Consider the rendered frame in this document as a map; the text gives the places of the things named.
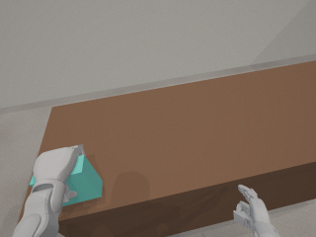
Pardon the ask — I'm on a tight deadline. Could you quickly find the robot right forearm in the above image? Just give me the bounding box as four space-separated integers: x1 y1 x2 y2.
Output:
252 221 280 237

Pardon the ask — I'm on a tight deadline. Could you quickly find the table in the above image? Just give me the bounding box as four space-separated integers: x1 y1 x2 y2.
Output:
17 60 316 237

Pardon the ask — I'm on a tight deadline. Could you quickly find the robot left forearm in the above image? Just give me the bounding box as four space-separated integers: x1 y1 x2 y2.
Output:
12 179 66 237

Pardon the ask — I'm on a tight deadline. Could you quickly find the left robot hand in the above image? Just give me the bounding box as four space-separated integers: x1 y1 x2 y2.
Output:
33 144 86 203

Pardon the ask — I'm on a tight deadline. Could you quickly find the right robot hand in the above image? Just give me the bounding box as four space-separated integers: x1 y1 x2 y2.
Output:
233 185 272 230

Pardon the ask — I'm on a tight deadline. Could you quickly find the sponge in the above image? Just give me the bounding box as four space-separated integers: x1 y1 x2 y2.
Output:
30 155 103 206

